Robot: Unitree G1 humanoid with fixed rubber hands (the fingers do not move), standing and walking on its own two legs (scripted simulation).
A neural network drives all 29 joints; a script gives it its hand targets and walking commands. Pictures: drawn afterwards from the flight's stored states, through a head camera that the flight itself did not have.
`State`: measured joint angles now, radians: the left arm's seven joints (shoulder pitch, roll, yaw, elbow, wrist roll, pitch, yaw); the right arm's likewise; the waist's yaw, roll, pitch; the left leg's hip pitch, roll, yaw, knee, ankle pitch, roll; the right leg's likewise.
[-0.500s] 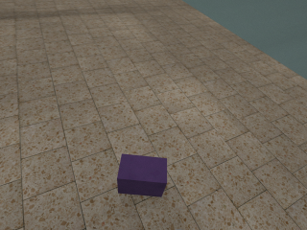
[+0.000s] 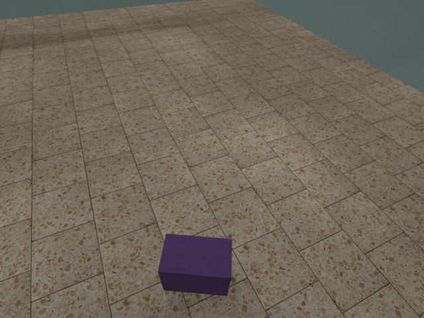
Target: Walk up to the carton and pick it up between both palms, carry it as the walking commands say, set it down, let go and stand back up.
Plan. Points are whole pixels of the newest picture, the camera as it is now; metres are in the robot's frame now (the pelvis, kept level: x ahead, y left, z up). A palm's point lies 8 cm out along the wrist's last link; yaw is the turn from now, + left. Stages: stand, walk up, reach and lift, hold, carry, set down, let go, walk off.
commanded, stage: walk up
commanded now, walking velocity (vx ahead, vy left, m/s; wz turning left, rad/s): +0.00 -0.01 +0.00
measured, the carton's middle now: (197, 265) +0.49 +0.04 -0.67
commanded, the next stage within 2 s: none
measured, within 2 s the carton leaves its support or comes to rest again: neither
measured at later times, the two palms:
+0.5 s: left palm out of the picture -0.01 +0.21 -0.15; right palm out of the picture -0.01 -0.20 -0.15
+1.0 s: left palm out of the picture -0.02 +0.31 -0.16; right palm out of the picture +0.04 -0.18 -0.14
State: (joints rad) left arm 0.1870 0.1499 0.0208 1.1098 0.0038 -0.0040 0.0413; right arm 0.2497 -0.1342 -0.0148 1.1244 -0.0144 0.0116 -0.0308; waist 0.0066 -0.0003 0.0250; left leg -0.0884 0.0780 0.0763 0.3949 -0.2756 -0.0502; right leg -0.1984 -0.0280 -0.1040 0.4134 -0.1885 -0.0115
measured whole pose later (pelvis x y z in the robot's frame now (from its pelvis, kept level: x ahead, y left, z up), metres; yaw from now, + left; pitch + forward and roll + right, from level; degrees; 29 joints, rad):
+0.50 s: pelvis +0.01 +0.01 +0.00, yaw +0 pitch -2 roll +0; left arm 0.28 0.11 0.02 1.19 0.01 -0.01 0.04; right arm 0.28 -0.11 -0.02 1.19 -0.01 0.01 -0.04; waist 0.01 0.00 0.04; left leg -0.04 0.07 0.08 0.34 -0.27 -0.04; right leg -0.16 -0.03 -0.09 0.38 -0.19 0.00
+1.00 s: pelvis +0.04 +0.07 -0.01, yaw +0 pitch -3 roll +0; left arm 0.37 0.21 0.04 1.18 0.01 0.03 0.03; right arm 0.29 -0.19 -0.05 1.10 -0.03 -0.03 0.00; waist -0.01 -0.04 0.03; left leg -0.23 0.05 0.11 0.58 -0.28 -0.02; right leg -0.23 -0.12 -0.03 0.71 -0.44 0.05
